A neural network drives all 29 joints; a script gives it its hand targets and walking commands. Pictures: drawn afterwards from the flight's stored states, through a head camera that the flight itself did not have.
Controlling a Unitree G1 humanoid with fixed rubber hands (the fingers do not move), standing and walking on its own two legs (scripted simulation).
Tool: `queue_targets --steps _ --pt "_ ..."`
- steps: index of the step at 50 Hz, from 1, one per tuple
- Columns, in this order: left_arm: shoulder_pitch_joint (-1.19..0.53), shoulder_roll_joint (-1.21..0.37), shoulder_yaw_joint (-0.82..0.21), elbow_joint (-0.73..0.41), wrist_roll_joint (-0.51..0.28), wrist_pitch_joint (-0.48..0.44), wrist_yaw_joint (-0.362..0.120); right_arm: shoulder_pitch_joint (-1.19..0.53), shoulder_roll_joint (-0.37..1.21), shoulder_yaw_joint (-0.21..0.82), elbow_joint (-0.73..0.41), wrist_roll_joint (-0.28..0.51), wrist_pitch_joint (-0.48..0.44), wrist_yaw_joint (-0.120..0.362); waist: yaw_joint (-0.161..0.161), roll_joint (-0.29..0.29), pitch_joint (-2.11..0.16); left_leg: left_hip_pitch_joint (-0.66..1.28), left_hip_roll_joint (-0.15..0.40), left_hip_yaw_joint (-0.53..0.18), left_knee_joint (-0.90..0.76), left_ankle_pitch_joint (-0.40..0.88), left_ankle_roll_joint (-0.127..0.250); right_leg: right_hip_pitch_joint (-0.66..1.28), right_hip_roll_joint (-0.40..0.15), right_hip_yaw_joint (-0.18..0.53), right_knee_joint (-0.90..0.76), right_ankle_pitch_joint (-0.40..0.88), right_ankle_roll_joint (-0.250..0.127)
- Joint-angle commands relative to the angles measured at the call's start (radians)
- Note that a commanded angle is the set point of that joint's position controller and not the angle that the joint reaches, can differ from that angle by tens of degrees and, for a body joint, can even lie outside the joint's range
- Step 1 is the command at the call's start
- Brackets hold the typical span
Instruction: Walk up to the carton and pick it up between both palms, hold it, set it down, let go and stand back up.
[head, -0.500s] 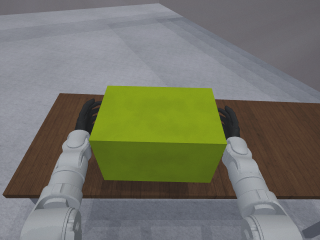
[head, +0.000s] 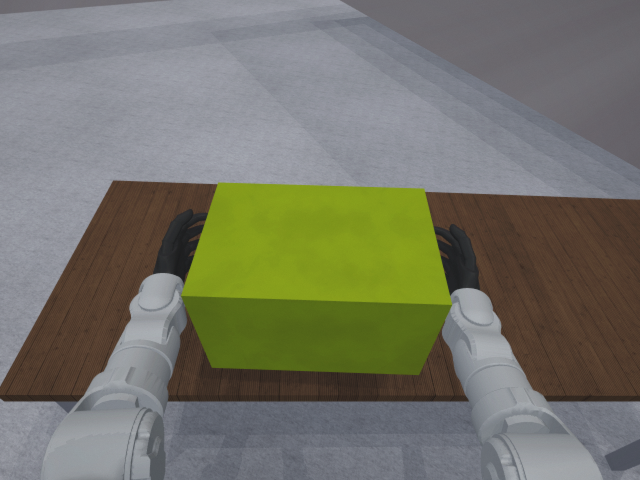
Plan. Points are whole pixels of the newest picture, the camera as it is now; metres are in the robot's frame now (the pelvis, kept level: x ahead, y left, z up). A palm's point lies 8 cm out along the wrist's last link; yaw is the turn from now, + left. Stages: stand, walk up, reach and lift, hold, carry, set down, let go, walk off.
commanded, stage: set down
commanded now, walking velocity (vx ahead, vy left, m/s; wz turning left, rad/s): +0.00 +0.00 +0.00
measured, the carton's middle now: (318, 278) +0.39 +0.02 +0.03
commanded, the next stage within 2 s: none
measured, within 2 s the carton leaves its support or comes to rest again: rests again in 0.88 s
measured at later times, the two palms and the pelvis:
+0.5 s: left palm (180, 283) +0.37 +0.21 +0.02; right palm (452, 298) +0.37 -0.18 +0.03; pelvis +0.01 +0.00 +0.00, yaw +0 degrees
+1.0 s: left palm (185, 295) +0.37 +0.21 -0.01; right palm (443, 311) +0.37 -0.18 -0.01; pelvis +0.02 +0.00 +0.00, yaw +0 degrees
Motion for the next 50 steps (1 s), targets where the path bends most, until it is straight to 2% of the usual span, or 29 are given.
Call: queue_targets --steps 1,11,13,20,24,29,30,32,38,44,46,50 --pt "-0.786 -0.654 -0.381 -0.19 -0.012 -0.125 -0.136 -0.651 0.701 0.326 -0.249 -0.172 -0.095 0.164 -0.016 0.081 -0.459 0.195 -0.02 -0.015 -0.059 0.512 -0.101 0.065 0.071 -0.033 -0.03 0.31 -0.055" --pt "-0.753 -0.634 -0.393 -0.143 -0.015 -0.202 -0.13 -0.615 0.703 0.335 -0.218 -0.188 -0.16 0.162 -0.02 0.086 -0.505 0.191 -0.015 -0.016 -0.021 0.586 -0.109 0.051 0.071 -0.033 -0.011 0.378 -0.052" --pt "-0.746 -0.639 -0.398 -0.13 -0.019 -0.217 -0.128 -0.615 0.699 0.328 -0.209 -0.192 -0.173 0.162 -0.032 0.085 -0.512 0.191 -0.012 -0.023 -0.014 0.6 -0.111 0.042 0.073 -0.035 -0.009 0.389 -0.053" --pt "-0.71 -0.612 -0.386 -0.092 -0.016 -0.265 -0.124 -0.596 0.689 0.333 -0.188 -0.206 -0.219 0.16 -0.022 0.088 -0.542 0.18 -0.008 -0.021 0.007 0.64 -0.114 0.036 0.071 -0.032 0.007 0.442 -0.049" --pt "-0.713 -0.607 -0.405 -0.087 -0.027 -0.295 -0.117 -0.587 0.676 0.32 -0.166 -0.214 -0.246 0.16 -0.039 0.098 -0.582 0.179 -0.003 -0.028 0.022 0.66 -0.122 0.012 0.074 -0.041 0.012 0.451 -0.05" --pt "-0.671 -0.591 -0.388 -0.043 -0.015 -0.324 -0.116 -0.576 0.662 0.308 -0.136 -0.229 -0.283 0.159 -0.034 0.101 -0.594 0.168 -0.001 -0.025 0.037 0.688 -0.125 0.005 0.072 -0.04 0.021 0.48 -0.048" --pt "-0.665 -0.59 -0.388 -0.042 -0.017 -0.333 -0.114 -0.564 0.661 0.305 -0.131 -0.231 -0.292 0.158 -0.042 0.098 -0.607 0.17 0.001 -0.029 0.042 0.706 -0.126 0.003 0.074 -0.042 0.022 0.495 -0.047" --pt "-0.664 -0.584 -0.394 -0.033 -0.023 -0.35 -0.113 -0.569 0.663 0.315 -0.124 -0.231 -0.308 0.155 -0.035 0.093 -0.615 0.152 0.002 -0.029 0.05 0.716 -0.125 0.002 0.072 -0.039 0.032 0.514 -0.045" --pt "-0.608 -0.566 -0.389 -0.009 -0.026 -0.392 -0.108 -0.534 0.639 0.314 -0.108 -0.241 -0.356 0.151 -0.046 0.097 -0.673 0.141 0.003 -0.033 0.073 0.76 -0.13 0.004 0.073 -0.041 0.047 0.587 -0.038" --pt "-0.561 -0.526 -0.367 0.022 -0.021 -0.429 -0.107 -0.493 0.606 0.306 -0.072 -0.255 -0.399 0.147 -0.045 0.095 -0.703 0.122 0.005 -0.033 0.088 0.808 -0.132 0.001 0.072 -0.039 0.06 0.651 -0.03" --pt "-0.521 -0.511 -0.347 0.052 -0.012 -0.436 -0.108 -0.487 0.593 0.3 -0.064 -0.261 -0.416 0.145 -0.031 0.082 -0.705 0.114 0.007 -0.032 0.088 0.803 -0.13 -0.008 0.072 -0.039 0.066 0.663 -0.027" --pt "-0.492 -0.477 -0.317 0.086 -0.005 -0.45 -0.114 -0.47 0.558 0.281 -0.015 -0.271 -0.436 0.145 -0.036 0.072 -0.692 0.108 0.006 -0.03 0.086 0.799 -0.126 -0.017 0.071 -0.041 0.071 0.674 -0.024"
